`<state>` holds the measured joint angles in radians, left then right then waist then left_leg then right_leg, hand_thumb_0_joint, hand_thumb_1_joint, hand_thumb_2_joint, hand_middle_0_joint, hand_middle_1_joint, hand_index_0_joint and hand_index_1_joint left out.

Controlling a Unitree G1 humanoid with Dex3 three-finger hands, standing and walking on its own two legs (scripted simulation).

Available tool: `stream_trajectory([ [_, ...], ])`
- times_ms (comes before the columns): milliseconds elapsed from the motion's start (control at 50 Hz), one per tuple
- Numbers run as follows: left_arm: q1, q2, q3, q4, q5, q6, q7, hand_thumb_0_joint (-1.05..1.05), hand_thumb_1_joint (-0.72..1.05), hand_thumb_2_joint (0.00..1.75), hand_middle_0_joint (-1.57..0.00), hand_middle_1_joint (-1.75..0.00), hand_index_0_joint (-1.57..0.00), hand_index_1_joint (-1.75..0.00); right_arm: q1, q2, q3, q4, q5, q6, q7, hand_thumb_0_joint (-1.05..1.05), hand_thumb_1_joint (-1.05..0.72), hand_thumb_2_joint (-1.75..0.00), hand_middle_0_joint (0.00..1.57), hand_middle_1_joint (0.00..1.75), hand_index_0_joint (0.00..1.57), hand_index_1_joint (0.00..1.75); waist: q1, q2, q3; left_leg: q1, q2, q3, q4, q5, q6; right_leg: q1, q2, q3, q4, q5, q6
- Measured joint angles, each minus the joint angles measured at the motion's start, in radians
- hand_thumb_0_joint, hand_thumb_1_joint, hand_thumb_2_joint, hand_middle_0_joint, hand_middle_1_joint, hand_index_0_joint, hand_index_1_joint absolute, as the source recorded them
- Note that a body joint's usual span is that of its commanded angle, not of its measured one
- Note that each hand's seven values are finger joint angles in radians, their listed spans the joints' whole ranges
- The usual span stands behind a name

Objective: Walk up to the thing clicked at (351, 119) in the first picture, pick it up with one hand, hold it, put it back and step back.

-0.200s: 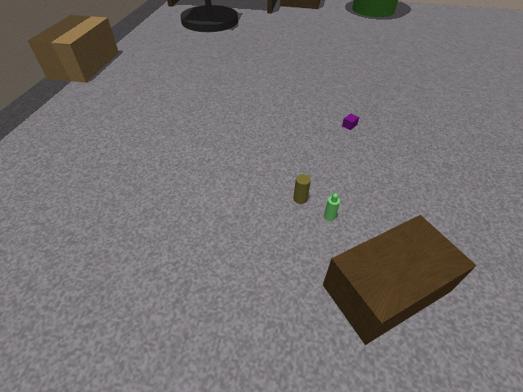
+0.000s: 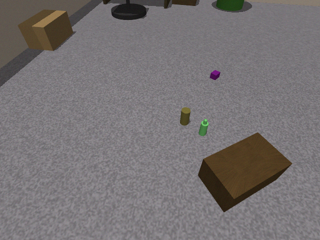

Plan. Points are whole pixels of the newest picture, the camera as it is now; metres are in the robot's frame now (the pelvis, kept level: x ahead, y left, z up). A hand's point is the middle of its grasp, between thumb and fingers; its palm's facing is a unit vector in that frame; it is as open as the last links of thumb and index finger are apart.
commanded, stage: stand
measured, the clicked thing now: (215, 75) +1.87 -0.60 -0.75
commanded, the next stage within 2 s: walk up in 0.92 s
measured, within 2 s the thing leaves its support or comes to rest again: neither
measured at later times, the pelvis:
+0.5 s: pelvis +0.01 +0.00 +0.00, yaw +0 degrees
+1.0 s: pelvis +0.00 +0.01 -0.01, yaw -5 degrees
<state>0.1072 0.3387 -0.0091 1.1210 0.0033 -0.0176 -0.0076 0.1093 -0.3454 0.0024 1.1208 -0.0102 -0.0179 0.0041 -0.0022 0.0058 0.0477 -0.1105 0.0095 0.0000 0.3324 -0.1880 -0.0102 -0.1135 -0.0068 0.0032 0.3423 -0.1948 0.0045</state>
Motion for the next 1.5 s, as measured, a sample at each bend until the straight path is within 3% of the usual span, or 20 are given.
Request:
stream_trajectory([
  [920,0.008,0.003,0.004,-0.001,0.001,0.001,0.003,0.01,0.91,0.90,-0.20,-0.30,-0.21,-0.30,0.002,-0.002,0.001,0.000,0.001,0.004,-0.002,0.01,-0.90,-0.90,0.20,0.30,0.20,0.30,0.000,0.000,-0.003,0.022,0.001,-0.005,-0.022,0.001,-0.001,0.026,0.000,-0.005,-0.028,0.002,0.000],
  [980,0.053,-0.003,0.022,-0.079,0.017,0.011,-0.002,0.01,0.91,0.90,-0.20,-0.30,-0.21,-0.30,-0.035,-0.024,-0.039,-0.056,-0.006,0.027,0.018,0.01,-0.90,-0.90,0.21,0.30,0.21,0.30,0.020,0.023,0.022,-0.039,0.015,0.016,0.105,-0.068,0.009,-0.035,0.027,0.053,0.041,-0.012,-0.004],
  [1020,0.091,-0.007,0.035,-0.128,0.031,0.013,-0.001,0.01,0.91,0.90,-0.20,-0.30,-0.21,-0.30,-0.073,-0.042,-0.061,-0.110,-0.006,0.036,0.022,0.01,-0.90,-0.90,0.21,0.30,0.21,0.30,0.032,0.032,0.047,-0.101,-0.014,-0.032,0.254,-0.215,0.013,-0.077,0.044,0.116,0.075,-0.009,-0.001],
  [1060,0.126,-0.005,0.044,-0.168,0.038,0.020,0.003,0.01,0.91,0.90,-0.20,-0.30,-0.21,-0.30,-0.104,-0.050,-0.075,-0.160,-0.003,0.040,0.026,0.01,-0.90,-0.90,0.21,0.30,0.21,0.30,0.035,0.028,0.066,-0.157,-0.039,-0.069,0.367,-0.284,0.012,-0.105,0.055,0.176,0.080,0.008,0.008],
  [1140,0.160,0.012,0.060,-0.239,0.046,0.040,0.007,0.01,0.91,0.90,-0.20,-0.30,-0.21,-0.30,-0.114,-0.059,-0.094,-0.243,-0.003,0.040,0.032,0.01,-0.90,-0.90,0.20,0.30,0.20,0.30,0.036,0.007,0.081,-0.190,-0.048,-0.100,0.343,-0.266,0.005,-0.160,0.076,0.277,0.102,0.027,0.045],
  [1160,0.162,0.019,0.063,-0.256,0.045,0.045,0.006,0.01,0.91,0.90,-0.20,-0.30,-0.21,-0.30,-0.107,-0.060,-0.097,-0.259,-0.004,0.038,0.032,0.00,-0.90,-0.90,0.20,0.30,0.20,0.30,0.034,0.002,0.082,-0.170,-0.047,-0.103,0.274,-0.227,0.005,-0.177,0.083,0.298,0.123,0.022,0.056],
  [1180,0.159,0.030,0.066,-0.272,0.043,0.051,0.006,0.01,0.91,0.90,-0.20,-0.30,-0.21,-0.30,-0.097,-0.057,-0.101,-0.273,-0.010,0.034,0.029,0.00,-0.90,-0.90,0.20,0.30,0.20,0.30,0.028,-0.012,0.085,-0.154,-0.051,-0.092,0.219,-0.115,0.010,-0.196,0.085,0.317,0.160,0.008,0.060],
  [1200,0.148,0.040,0.072,-0.281,0.041,0.057,0.009,0.01,0.91,0.90,-0.20,-0.30,-0.21,-0.30,-0.083,-0.050,-0.104,-0.284,-0.017,0.033,0.025,0.00,-0.90,-0.90,0.20,0.30,0.20,0.30,0.026,-0.029,0.094,-0.148,-0.057,-0.071,0.215,-0.071,0.019,-0.220,0.088,0.324,0.229,-0.070,0.046],
  [1240,0.134,0.051,0.079,-0.296,0.044,0.066,0.014,0.01,0.91,0.90,-0.20,-0.30,-0.21,-0.30,-0.054,-0.038,-0.102,-0.293,-0.022,0.044,0.025,0.00,-0.91,-0.90,0.20,0.30,0.20,0.30,0.020,-0.034,0.098,-0.131,-0.039,-0.036,0.212,-0.078,0.035,-0.286,0.100,0.252,0.414,-0.216,0.032],
  [1260,0.132,0.058,0.082,-0.303,0.043,0.068,0.011,0.01,0.91,0.90,-0.20,-0.30,-0.21,-0.30,-0.039,-0.031,-0.100,-0.293,-0.022,0.050,0.026,0.00,-0.90,-0.90,0.20,0.30,0.20,0.30,0.013,-0.031,0.095,-0.117,-0.025,-0.023,0.196,-0.076,0.040,-0.313,0.102,0.208,0.498,-0.239,0.027],
  [1340,0.142,0.096,0.098,-0.332,0.028,0.065,-0.026,0.01,0.91,0.90,-0.20,-0.30,-0.21,-0.30,0.026,-0.015,-0.095,-0.298,-0.024,0.049,0.024,0.01,-0.90,-0.90,0.20,0.30,0.20,0.30,-0.008,-0.029,0.074,-0.073,0.017,0.040,0.126,-0.054,0.043,-0.357,0.063,0.103,0.669,-0.157,0.015],
  [1420,0.161,0.110,0.094,-0.348,0.028,0.069,-0.054,0.01,0.91,0.90,-0.20,-0.30,-0.20,-0.30,0.079,-0.028,-0.099,-0.325,-0.027,0.034,0.032,0.01,-0.90,-0.90,0.21,0.30,0.20,0.30,-0.025,-0.015,0.064,-0.052,0.038,0.123,0.107,-0.060,0.047,-0.314,-0.008,0.044,0.572,-0.127,0.024],
  [1500,0.157,0.107,0.079,-0.360,0.029,0.066,-0.062,0.01,0.91,0.90,-0.20,-0.30,-0.20,-0.30,0.131,-0.059,-0.101,-0.361,-0.030,0.025,0.046,0.01,-0.90,-0.90,0.21,0.30,0.21,0.30,-0.046,0.010,0.067,-0.056,0.065,0.205,0.142,-0.094,0.044,-0.261,-0.040,0.002,0.423,-0.160,0.011],
])
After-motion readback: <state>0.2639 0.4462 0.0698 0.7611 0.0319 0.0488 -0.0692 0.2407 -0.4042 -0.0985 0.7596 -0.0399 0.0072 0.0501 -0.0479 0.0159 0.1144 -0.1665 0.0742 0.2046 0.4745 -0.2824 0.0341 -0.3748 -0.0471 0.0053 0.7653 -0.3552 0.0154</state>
